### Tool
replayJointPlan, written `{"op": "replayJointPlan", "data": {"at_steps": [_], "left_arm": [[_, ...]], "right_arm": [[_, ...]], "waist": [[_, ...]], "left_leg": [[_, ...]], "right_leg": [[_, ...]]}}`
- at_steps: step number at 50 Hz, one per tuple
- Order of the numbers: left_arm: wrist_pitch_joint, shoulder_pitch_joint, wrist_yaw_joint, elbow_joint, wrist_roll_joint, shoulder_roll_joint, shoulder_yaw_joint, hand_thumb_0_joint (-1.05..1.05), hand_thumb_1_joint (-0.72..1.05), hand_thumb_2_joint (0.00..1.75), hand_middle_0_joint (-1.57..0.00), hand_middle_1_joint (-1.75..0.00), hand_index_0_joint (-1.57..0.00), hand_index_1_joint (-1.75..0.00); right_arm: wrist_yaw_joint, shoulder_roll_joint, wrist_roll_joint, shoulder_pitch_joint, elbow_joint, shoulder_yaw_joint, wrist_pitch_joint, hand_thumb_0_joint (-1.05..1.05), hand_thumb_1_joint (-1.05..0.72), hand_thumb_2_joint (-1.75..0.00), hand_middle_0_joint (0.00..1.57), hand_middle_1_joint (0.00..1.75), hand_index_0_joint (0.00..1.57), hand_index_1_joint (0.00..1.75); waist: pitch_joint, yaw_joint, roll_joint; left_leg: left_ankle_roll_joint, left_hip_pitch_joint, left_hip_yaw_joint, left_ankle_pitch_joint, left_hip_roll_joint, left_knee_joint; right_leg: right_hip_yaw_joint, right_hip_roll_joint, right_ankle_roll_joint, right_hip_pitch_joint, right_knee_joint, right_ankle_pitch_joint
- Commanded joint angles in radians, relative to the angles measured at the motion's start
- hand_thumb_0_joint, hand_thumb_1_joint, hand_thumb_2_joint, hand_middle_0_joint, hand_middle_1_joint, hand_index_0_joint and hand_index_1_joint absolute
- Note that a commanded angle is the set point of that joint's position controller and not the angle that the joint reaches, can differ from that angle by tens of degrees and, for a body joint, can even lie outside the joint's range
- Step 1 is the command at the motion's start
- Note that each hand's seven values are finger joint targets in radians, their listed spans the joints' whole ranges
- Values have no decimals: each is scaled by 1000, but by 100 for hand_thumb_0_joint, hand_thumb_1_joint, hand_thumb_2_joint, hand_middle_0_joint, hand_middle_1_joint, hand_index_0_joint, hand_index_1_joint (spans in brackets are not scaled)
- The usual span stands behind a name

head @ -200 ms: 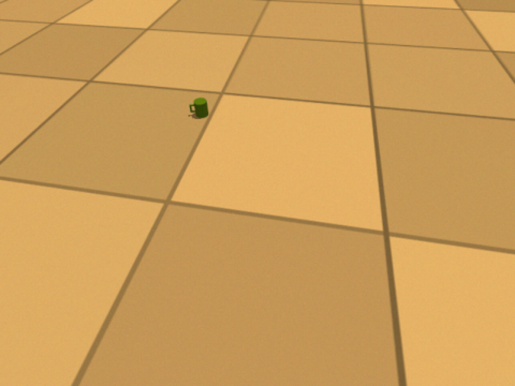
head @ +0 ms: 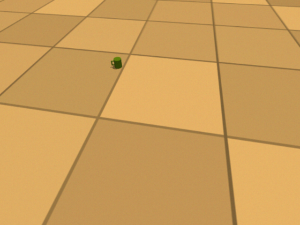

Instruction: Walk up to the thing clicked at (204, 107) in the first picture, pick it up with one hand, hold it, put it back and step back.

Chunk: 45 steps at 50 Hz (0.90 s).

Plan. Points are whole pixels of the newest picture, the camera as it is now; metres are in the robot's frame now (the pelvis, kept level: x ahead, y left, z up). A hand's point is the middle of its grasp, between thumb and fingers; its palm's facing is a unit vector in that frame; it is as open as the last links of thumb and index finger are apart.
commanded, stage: stand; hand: left
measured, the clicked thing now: (116, 62) +1.94 +0.45 -0.73
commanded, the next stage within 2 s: walk up in 0.92 s
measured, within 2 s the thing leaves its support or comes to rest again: neither
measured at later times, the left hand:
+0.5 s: hand out of the picture +0.08 +0.25 -0.16, palm faces -0.02 -0.94 -0.34, open 7.4 cm
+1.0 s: hand out of the picture +0.08 +0.25 -0.15, palm faces +0.00 -0.95 -0.32, open 7.4 cm
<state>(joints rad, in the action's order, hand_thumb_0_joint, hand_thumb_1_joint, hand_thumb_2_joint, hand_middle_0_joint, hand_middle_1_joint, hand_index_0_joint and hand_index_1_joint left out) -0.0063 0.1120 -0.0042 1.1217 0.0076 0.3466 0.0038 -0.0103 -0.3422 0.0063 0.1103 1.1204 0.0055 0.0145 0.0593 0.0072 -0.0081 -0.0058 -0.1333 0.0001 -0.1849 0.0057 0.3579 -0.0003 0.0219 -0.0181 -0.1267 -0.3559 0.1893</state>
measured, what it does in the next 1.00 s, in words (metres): stands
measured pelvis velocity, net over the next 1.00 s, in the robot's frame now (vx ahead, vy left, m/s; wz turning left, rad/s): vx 0.01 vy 0.00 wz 0.02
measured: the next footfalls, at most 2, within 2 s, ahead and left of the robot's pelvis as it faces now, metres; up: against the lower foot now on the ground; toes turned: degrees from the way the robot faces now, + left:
left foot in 1.26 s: +0.19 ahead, +0.20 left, +0.00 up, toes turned +10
right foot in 1.76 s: +0.53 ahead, -0.04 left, +0.00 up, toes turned +0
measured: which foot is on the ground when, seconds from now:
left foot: down 0.00-1.00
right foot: down 0.00-1.00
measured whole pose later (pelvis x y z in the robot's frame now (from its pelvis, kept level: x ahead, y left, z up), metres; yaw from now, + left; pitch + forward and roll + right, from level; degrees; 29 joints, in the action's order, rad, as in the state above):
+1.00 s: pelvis +0.01 +0.00 +0.00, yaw +1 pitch -1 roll +0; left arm -0.03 0.15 -0.05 1.07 0.03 0.36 -0.04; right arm -0.06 -0.36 0.02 0.17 1.08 -0.04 0.02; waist 0.02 0.00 0.00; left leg -0.04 -0.19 -0.02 -0.39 0.00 0.49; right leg 0.02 0.01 0.03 -0.16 -0.46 0.39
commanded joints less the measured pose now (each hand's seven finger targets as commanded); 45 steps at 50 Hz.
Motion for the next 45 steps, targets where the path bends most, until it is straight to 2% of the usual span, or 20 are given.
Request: {"op": "replayJointPlan", "data": {"at_steps": [1, 4, 7, 13, 18, 20, 29, 31, 39, 45], "left_arm": [[-25, -36, 9, -63, -1, 200, -36, 0, 90, 90, -20, -30, -20, -30], [-24, -39, 11, -65, 2, 209, -38, 0, 90, 90, -20, -30, -20, -30], [-26, -42, 12, -70, 3, 210, -38, 0, 90, 90, -20, -30, -20, -30], [-25, -35, 13, -67, 2, 205, -36, 0, 90, 90, -20, -30, -20, -30], [-24, -38, 13, -65, 1, 207, -38, 0, 90, 90, -20, -30, -20, -30], [-23, -35, 11, -63, 0, 202, -37, 0, 90, 90, -20, -30, -20, -30], [-27, -39, 12, -69, 3, 212, -39, 0, 90, 90, -20, -30, -20, -30], [-28, -45, 14, -72, 1, 209, -38, 0, 90, 90, -20, -30, -20, -30], [-27, -36, 15, -67, 2, 215, -40, 0, 90, 90, -20, -30, -20, -30], [-28, -34, 13, -68, 1, 208, -37, 0, 90, 90, -20, -30, -20, -30]], "right_arm": [[19, -213, 0, -34, -56, -44, 23, 0, -90, -90, 20, 30, 20, 30], [18, -211, 1, -37, -59, -44, 21, 0, -90, -90, 20, 30, 20, 30], [18, -211, 2, -39, -60, -45, 21, 0, -90, -90, 20, 30, 20, 30], [20, -214, 0, -44, -60, -45, 21, 0, -90, -90, 20, 30, 20, 30], [20, -215, 0, -44, -59, -46, 21, 0, -90, -90, 20, 30, 20, 30], [20, -212, 1, -38, -57, -43, 21, 0, -90, -90, 20, 30, 20, 30], [20, -213, 1, -41, -60, -46, 20, 0, -90, -90, 20, 30, 20, 30], [19, -215, 0, -42, -59, -46, 20, 0, -90, -90, 20, 30, 20, 30], [19, -207, 2, -32, -56, -43, 17, 0, -90, -90, 20, 30, 20, 30], [18, -216, 2, -29, -56, -44, 18, 0, -90, -90, 20, 30, 20, 30]], "waist": [[-71, -5, 24], [-73, -8, 5], [-99, -7, 8], [-90, -4, 19], [-74, -5, 6], [-68, -5, 11], [-88, -8, 10], [-97, -8, 14], [-70, -9, 5], [-75, -9, 22]], "left_leg": [[-19, 8, -101, 97, -123, -73], [-20, 9, -104, 92, -124, -74], [-23, 26, -101, 134, -127, -65], [-23, 35, -102, 169, -129, -64], [-18, 28, -102, 158, -127, -75], [-15, 24, -100, 123, -124, -81], [-18, 44, -99, 147, -130, -70], [-18, 43, -101, 180, -131, -65], [-16, 23, -101, 128, -128, -77], [-19, 25, -101, 129, -129, -79]], "right_leg": [[-89, 104, 44, 4, 59, -83], [-86, 102, 43, 2, 62, -75], [-88, 108, 44, 18, 57, -105], [-80, 105, 41, 19, 52, -137], [-79, 104, 40, 14, 61, -123], [-83, 104, 41, 9, 68, -100], [-87, 109, 44, 16, 71, -117], [-86, 112, 43, 34, 67, -155], [-84, 108, 42, 27, 79, -113], [-87, 111, 43, 30, 85, -118]]}}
